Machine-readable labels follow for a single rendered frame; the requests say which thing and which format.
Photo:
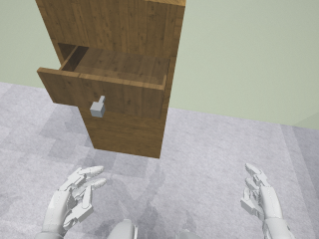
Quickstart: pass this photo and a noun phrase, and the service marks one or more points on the robot left hand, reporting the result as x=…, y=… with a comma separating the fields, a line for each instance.
x=57, y=218

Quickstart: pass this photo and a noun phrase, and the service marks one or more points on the drawer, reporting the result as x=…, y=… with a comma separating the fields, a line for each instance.
x=132, y=84

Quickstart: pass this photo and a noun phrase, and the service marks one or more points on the cabinet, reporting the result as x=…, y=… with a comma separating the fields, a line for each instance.
x=143, y=27

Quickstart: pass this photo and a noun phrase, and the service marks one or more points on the robot left thigh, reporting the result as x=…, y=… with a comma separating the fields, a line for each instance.
x=124, y=230

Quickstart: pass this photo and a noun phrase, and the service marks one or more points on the robot right forearm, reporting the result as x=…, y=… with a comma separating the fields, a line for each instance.
x=276, y=228

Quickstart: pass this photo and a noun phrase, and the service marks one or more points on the handle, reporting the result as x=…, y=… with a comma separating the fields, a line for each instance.
x=98, y=108

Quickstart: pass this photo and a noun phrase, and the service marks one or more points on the robot right hand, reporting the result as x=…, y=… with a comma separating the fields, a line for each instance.
x=266, y=204

